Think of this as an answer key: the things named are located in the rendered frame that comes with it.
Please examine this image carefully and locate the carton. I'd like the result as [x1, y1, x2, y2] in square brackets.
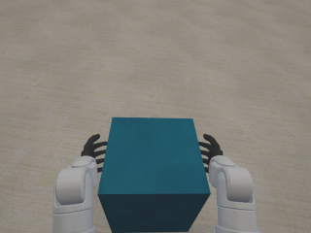
[97, 116, 211, 233]

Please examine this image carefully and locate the robot left forearm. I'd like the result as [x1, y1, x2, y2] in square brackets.
[52, 155, 99, 233]

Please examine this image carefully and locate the left robot hand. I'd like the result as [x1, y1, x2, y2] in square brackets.
[81, 134, 108, 173]

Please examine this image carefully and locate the right robot hand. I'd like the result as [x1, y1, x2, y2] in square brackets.
[198, 134, 224, 173]

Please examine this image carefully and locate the robot right forearm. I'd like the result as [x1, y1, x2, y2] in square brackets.
[208, 155, 261, 233]

